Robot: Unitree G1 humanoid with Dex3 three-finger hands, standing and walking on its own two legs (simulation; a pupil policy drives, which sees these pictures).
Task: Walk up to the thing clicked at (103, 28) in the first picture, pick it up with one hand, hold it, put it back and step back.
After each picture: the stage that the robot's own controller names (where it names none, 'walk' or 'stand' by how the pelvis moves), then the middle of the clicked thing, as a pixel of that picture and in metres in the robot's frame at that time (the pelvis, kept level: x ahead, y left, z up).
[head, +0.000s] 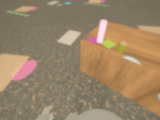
stand; (101, 32) +0.93 -0.07 +0.03
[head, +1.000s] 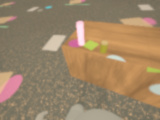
walk; (80, 34) +0.81 +0.18 +0.05
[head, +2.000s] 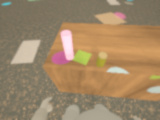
stand; (68, 46) +0.52 +0.21 +0.07
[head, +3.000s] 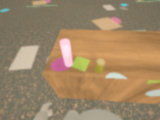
stand; (67, 54) +0.48 +0.22 +0.05
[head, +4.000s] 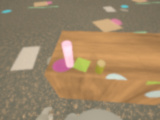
stand; (68, 55) +0.50 +0.21 +0.03
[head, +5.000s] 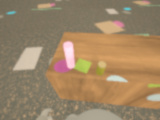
stand; (69, 56) +0.50 +0.21 +0.03
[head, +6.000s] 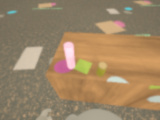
stand; (70, 56) +0.49 +0.21 +0.03
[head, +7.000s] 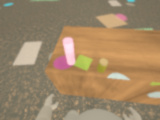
rise first; (69, 52) +0.49 +0.21 +0.04
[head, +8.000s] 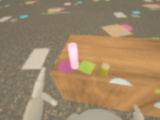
rise first; (73, 57) +0.50 +0.21 +0.03
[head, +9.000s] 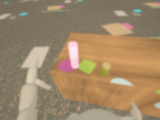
go down; (74, 56) +0.50 +0.19 +0.04
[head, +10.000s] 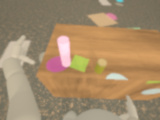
go down; (65, 53) +0.47 +0.19 +0.06
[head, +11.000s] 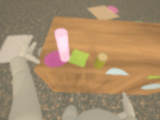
close in; (63, 47) +0.49 +0.19 +0.08
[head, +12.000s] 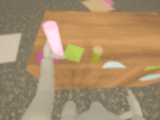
close; (55, 42) +0.50 +0.21 +0.11
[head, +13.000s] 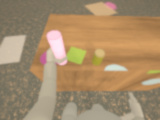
lift; (59, 50) +0.44 +0.20 +0.10
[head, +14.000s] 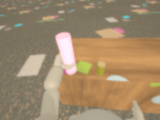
lift; (67, 56) +0.34 +0.16 +0.23
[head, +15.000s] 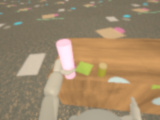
hold; (67, 61) +0.32 +0.16 +0.19
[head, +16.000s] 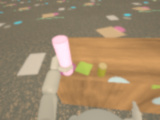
hold; (64, 58) +0.32 +0.17 +0.21
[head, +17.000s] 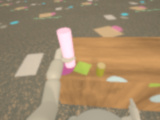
crouch; (67, 50) +0.39 +0.16 +0.22
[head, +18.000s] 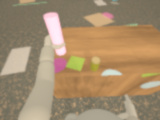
lower; (56, 37) +0.50 +0.20 +0.21
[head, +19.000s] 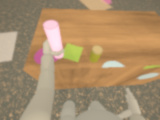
lower; (55, 43) +0.49 +0.20 +0.11
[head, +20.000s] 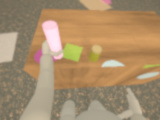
lower; (54, 43) +0.49 +0.20 +0.11
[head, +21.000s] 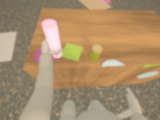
lower; (54, 42) +0.50 +0.21 +0.11
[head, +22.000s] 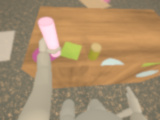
lower; (51, 40) +0.50 +0.21 +0.11
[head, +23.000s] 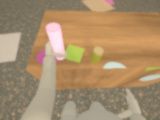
open; (57, 44) +0.48 +0.20 +0.11
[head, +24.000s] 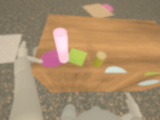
sink last; (62, 48) +0.47 +0.18 +0.09
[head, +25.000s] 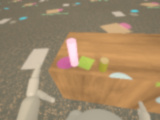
stand; (73, 53) +0.51 +0.20 +0.08
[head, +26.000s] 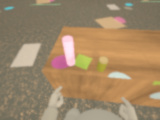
stand; (69, 52) +0.48 +0.20 +0.08
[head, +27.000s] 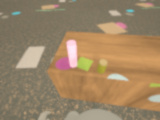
stand; (72, 55) +0.50 +0.19 +0.05
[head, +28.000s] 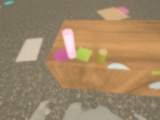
walk; (70, 45) +0.54 +0.20 +0.06
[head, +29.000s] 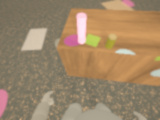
walk; (81, 30) +0.68 +0.14 +0.06
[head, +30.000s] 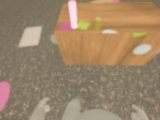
walk; (73, 15) +0.93 +0.27 +0.07
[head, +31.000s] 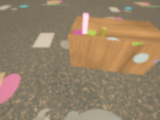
stand; (85, 24) +1.11 +0.16 +0.04
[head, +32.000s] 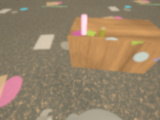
stand; (84, 25) +1.11 +0.16 +0.03
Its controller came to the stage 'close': yes
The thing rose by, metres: 0.21
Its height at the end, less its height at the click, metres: +0.00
